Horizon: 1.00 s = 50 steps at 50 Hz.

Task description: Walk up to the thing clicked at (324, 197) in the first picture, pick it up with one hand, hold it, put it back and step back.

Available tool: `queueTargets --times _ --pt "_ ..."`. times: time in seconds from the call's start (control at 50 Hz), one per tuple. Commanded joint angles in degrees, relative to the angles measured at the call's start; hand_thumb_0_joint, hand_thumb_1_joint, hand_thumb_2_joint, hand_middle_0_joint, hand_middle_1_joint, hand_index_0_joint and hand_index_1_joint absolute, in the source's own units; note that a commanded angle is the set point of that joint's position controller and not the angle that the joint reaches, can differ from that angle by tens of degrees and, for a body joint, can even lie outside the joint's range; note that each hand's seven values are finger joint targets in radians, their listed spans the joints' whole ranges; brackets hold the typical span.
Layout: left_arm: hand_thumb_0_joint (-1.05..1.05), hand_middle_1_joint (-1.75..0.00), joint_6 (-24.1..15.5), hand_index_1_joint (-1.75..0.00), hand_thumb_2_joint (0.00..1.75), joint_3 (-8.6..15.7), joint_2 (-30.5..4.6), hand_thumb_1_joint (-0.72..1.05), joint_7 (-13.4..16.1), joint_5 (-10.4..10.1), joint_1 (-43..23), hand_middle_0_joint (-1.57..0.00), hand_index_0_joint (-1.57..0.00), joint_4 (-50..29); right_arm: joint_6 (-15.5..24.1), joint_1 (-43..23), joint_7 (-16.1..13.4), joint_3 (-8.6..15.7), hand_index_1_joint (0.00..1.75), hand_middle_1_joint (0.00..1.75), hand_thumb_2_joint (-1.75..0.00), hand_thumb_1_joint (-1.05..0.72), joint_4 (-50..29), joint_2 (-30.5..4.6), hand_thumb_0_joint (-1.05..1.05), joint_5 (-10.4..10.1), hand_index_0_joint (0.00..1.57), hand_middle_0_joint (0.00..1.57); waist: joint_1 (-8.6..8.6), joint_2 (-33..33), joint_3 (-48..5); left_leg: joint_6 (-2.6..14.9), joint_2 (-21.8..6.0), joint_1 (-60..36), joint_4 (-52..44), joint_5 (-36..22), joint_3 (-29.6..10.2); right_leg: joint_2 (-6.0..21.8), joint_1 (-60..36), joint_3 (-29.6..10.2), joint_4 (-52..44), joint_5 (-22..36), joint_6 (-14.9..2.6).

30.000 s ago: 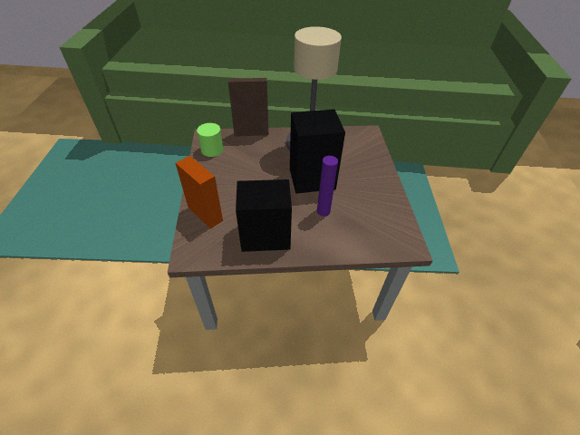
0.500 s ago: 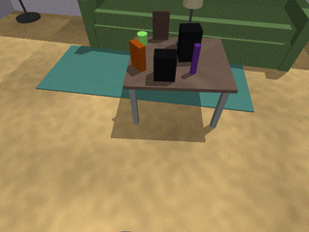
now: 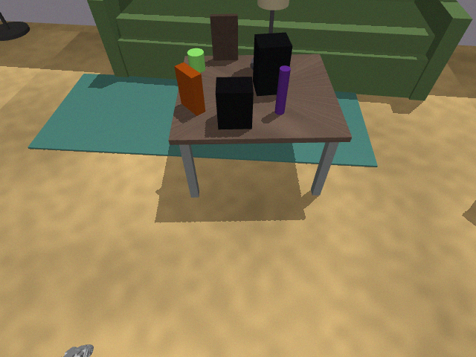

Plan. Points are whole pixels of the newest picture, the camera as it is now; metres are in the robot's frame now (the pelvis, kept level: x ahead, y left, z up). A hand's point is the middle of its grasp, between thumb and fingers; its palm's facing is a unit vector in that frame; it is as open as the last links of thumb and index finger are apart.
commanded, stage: step back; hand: right
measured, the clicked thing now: (282, 91) +1.09 -0.17 -0.22
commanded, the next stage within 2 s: stand in 0.14 s
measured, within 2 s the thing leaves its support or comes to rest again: neither
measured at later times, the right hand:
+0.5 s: hand out of the picture +0.11 -0.25 -0.13, palm faces -0.01 +0.94 -0.34, open 7.4 cm
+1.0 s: hand out of the picture +0.05 -0.26 -0.14, palm faces -0.02 +0.95 -0.32, open 7.4 cm
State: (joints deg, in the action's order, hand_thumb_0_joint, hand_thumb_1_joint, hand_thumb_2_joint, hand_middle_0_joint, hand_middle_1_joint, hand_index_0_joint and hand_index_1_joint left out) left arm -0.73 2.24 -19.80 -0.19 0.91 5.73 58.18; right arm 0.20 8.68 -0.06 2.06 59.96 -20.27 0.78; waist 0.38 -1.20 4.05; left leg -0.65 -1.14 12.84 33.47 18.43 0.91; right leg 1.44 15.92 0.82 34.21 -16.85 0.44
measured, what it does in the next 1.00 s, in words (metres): stands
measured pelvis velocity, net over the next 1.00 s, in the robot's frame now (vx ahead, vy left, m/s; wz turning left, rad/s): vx -0.01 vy -0.01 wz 0.00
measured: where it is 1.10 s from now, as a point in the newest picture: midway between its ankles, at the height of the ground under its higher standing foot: outside the picture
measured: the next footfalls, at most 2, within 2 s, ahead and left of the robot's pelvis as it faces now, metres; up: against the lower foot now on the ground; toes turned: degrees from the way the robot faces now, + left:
none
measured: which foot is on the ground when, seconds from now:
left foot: down 0.00-1.00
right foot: down 0.00-1.00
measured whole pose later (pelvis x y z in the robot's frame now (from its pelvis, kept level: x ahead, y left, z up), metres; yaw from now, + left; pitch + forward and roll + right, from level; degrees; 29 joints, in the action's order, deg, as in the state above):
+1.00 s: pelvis -0.01 -0.01 +0.02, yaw +0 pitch -3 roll +0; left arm -1.2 -0.1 -20.0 -0.7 0.3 6.4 65.2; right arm 0.3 6.7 0.8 0.5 65.8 -19.8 1.0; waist -0.2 -0.3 3.1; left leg -1.5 -1.6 5.0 17.7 10.1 1.0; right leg 0.7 8.3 1.1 18.9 -8.0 0.0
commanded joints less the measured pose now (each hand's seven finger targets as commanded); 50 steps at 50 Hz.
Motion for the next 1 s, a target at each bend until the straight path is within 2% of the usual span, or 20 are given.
queueTargets --times 0.0,0.02,0.06,0.08,0.1,0.12,0.16,0.2,0.32,0.38,0.44,0.5,0.56,0.58,0.64,0.7,0.74,0.78,0.98 --pt "0.00 -0.30 -1.61 -0.30 0.90 3.08 -14.39 0.90 1.02 -0.29 -2.30 -0.20 -0.20 -2.76 1.68 -2.24 -0.76 1.58 0.30 0.30 -0.90 -0.90 -2.22 -11.89 0.00 -0.38 0.20 0.20 -1.35 5.76 -10.66 3.10 -5.39 -1.32 -3.67 -22.15 -3.82 6.15 -9.54 -5.74 -6.99 22.17 -3.04" --pt "0.00 -0.30 -1.47 -0.30 0.90 3.02 -14.37 0.90 1.08 -0.20 -3.63 -0.20 -0.20 -2.57 1.51 -2.46 -0.87 1.61 0.30 0.30 -0.90 -0.90 -1.72 -11.50 0.00 -0.31 0.20 0.20 -0.88 5.43 -9.79 2.68 -5.16 -1.09 -4.66 -21.28 -3.21 6.71 -9.75 -6.09 -6.94 22.79 -3.32" --pt "0.00 -0.30 -1.25 -0.30 0.90 2.97 -13.79 0.90 1.19 -0.27 -4.79 -0.20 -0.20 -2.60 1.57 -1.94 -1.12 1.75 0.30 0.30 -0.90 -0.90 -0.68 -11.89 0.00 -0.13 0.20 0.20 -0.53 3.11 -10.57 2.47 -5.41 -2.65 -6.34 -23.95 -3.04 7.16 -10.29 -5.69 -5.75 25.26 -3.57" --pt "0.00 -0.30 -1.15 -0.30 0.90 2.97 -13.46 0.90 1.25 -0.40 -4.18 -0.20 -0.20 -2.17 1.63 -2.65 -1.17 1.87 0.30 0.30 -0.90 -0.90 -0.51 -12.11 0.00 -0.07 0.20 0.20 -0.83 1.79 -10.70 2.59 -5.57 -3.11 -5.90 -26.54 -3.01 6.46 -10.46 -4.45 -5.52 26.61 -3.47" --pt "0.00 -0.30 -1.06 -0.30 0.90 2.93 -13.29 0.90 1.27 -0.49 -4.64 -0.20 -0.20 -2.12 1.54 -2.96 -1.18 1.91 0.30 0.30 -0.90 -0.90 -0.35 -11.93 0.00 -0.05 0.20 0.20 -0.88 1.52 -10.31 2.63 -5.58 -2.82 -6.26 -26.84 -3.17 6.26 -10.37 -4.19 -5.97 25.49 -3.30" --pt "0.00 -0.30 -1.06 -0.30 0.90 1.18 -10.48 0.90 0.87 -1.50 -2.53 -0.20 -0.20 -0.62 2.04 -3.32 -0.88 1.20 0.30 0.30 -0.90 -0.90 -0.85 -12.19 0.00 -0.13 0.20 0.20 -0.91 -0.59 -9.55 2.40 -6.29 -4.89 -10.16 -25.01 -5.22 5.92 -10.30 -5.57 -7.96 23.65 -2.64" --pt "0.00 -0.30 -1.08 -0.30 0.90 1.26 -11.18 0.90 0.69 -1.27 -4.11 -0.20 -0.20 -0.42 2.39 -4.41 -0.76 1.13 0.30 0.30 -0.90 -0.90 -0.50 -11.95 0.00 -0.25 0.20 0.20 -0.78 -1.19 -9.29 1.93 -6.91 -5.13 -11.77 -26.10 -5.84 5.66 -11.53 -5.06 -8.67 22.85 -2.32" --pt "0.00 -0.30 -1.07 -0.30 0.90 1.02 -10.94 0.90 0.63 -1.03 -5.19 -0.20 -0.20 0.01 2.37 -5.91 -0.73 1.00 0.30 0.30 -0.90 -0.90 -0.36 -11.92 0.00 -0.34 0.20 0.20 -0.97 -1.41 -8.00 1.75 -6.96 -5.04 -13.23 -24.80 -5.83 5.50 -11.92 -4.82 -10.39 22.05 -1.81" --pt "0.00 -0.30 -1.40 -0.30 0.90 0.71 -11.56 0.90 0.47 -0.53 -5.65 -0.20 -0.20 1.30 2.39 -6.66 -0.65 1.01 0.30 0.30 -0.90 -0.90 -0.15 -11.85 0.00 -0.47 0.20 0.20 -0.32 0.01 -8.69 1.28 -7.11 -8.80 -15.42 -25.97 -4.89 5.96 -12.96 -4.62 -13.35 24.02 -1.54" --pt "0.00 -0.30 -1.35 -0.30 0.90 0.68 -11.63 0.90 0.39 -0.48 -5.93 -0.20 -0.20 1.89 2.28 -7.00 -0.60 0.91 0.30 0.30 -0.90 -0.90 0.09 -11.66 0.00 -0.32 0.20 0.20 -0.24 -0.16 -7.82 1.17 -7.05 -8.95 -16.68 -22.17 -4.64 6.00 -12.64 -4.73 -14.86 21.02 -1.49" --pt "0.00 -0.30 -1.39 -0.30 0.90 0.49 -11.99 0.90 0.28 -0.35 -5.94 -0.20 -0.20 2.46 2.03 -7.48 -0.40 0.89 0.30 0.30 -0.90 -0.90 0.47 -11.61 0.00 -0.30 0.20 0.20 -0.12 0.81 -5.26 1.07 -6.69 -8.04 -18.51 -14.77 -4.76 5.66 -10.28 -5.18 -17.26 14.44 -1.20" --pt "0.00 -0.30 -1.53 -0.30 0.90 0.48 -12.34 0.90 0.32 -0.31 -5.30 -0.20 -0.20 2.82 1.97 -7.30 -0.22 0.94 0.30 0.30 -0.90 -0.90 0.49 -11.77 0.00 -0.32 0.20 0.20 -0.03 0.85 -6.16 1.28 -6.67 -8.24 -18.79 -14.29 -4.67 6.09 -11.12 -5.28 -17.65 15.28 -1.28" --pt "0.00 -0.30 -1.70 -0.30 0.90 0.27 -12.27 0.90 0.29 -0.28 -4.50 -0.20 -0.20 3.21 1.94 -7.27 -0.04 0.88 0.30 0.30 -0.90 -0.90 0.83 -11.58 0.00 -0.27 0.20 0.20 -0.19 1.34 -6.14 1.30 -6.71 -9.11 -18.96 -13.15 -4.82 5.98 -10.04 -5.30 -18.28 13.79 -1.20" --pt "0.00 -0.30 -1.68 -0.30 0.90 0.16 -12.26 0.90 0.28 -0.39 -4.36 -0.20 -0.20 3.36 1.88 -7.12 0.05 0.68 0.30 0.30 -0.90 -0.90 1.04 -11.15 0.00 -0.24 0.20 0.20 -0.27 1.80 -5.07 1.08 -6.43 -8.22 -19.37 -11.15 -4.89 5.87 -9.18 -5.42 -18.98 11.33 -1.04" --pt "0.00 -0.30 -1.67 -0.30 0.90 0.06 -12.41 0.90 0.29 -0.39 -4.22 -0.20 -0.20 3.34 1.74 -6.26 0.13 0.77 0.30 0.30 -0.90 -0.90 1.40 -11.55 0.00 -0.06 0.20 0.20 -0.05 1.42 -5.35 1.28 -6.50 -7.67 -19.32 -10.31 -4.71 6.21 -9.59 -5.72 -19.02 11.21 -1.27" --pt "0.00 -0.30 -1.81 -0.30 0.90 -0.09 -12.49 0.90 0.34 -0.41 -3.06 -0.20 -0.20 3.68 1.80 -6.62 0.24 0.79 0.30 0.30 -0.90 -0.90 1.58 -11.58 0.00 -0.19 0.20 0.20 -0.37 1.52 -5.89 1.25 -6.66 -8.50 -19.28 -11.74 -5.02 6.15 -9.50 -5.70 -18.92 12.17 -1.27" --pt "0.00 -0.30 -1.82 -0.30 0.90 -0.06 -12.94 0.90 0.41 -0.36 -2.99 -0.20 -0.20 3.69 1.70 -6.07 0.26 0.68 0.30 0.30 -0.90 -0.90 1.68 -11.24 0.00 -0.09 0.20 0.20 -0.24 2.21 -5.26 1.20 -6.39 -7.71 -19.18 -10.72 -4.98 6.11 -9.23 -5.73 -19.24 11.21 -1.16" --pt "0.00 -0.30 -1.83 -0.30 0.90 -0.08 -13.02 0.90 0.45 -0.35 -2.64 -0.20 -0.20 3.59 1.68 -6.06 0.25 0.74 0.30 0.30 -0.90 -0.90 1.68 -11.48 0.00 -0.16 0.20 0.20 -0.24 1.41 -6.31 1.29 -6.52 -8.66 -18.98 -11.83 -4.91 6.37 -9.29 -5.82 -18.83 12.88 -1.38" --pt "0.00 -0.30 -1.40 -0.30 0.90 -0.08 -13.40 0.90 0.28 -0.39 -1.88 -0.20 -0.20 3.69 1.58 -4.30 0.22 0.35 0.30 0.30 -0.90 -0.90 2.30 -11.43 0.00 0.00 0.20 0.20 -0.45 1.14 -3.28 1.16 -6.32 -5.53 -19.86 -7.15 -5.04 5.97 -7.55 -6.38 -19.37 6.45 -1.53"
